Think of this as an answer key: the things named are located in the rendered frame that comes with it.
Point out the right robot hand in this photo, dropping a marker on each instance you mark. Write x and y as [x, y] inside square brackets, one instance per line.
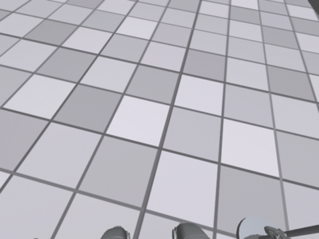
[275, 233]

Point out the floor lamp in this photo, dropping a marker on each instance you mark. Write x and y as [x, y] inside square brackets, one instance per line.
[252, 227]

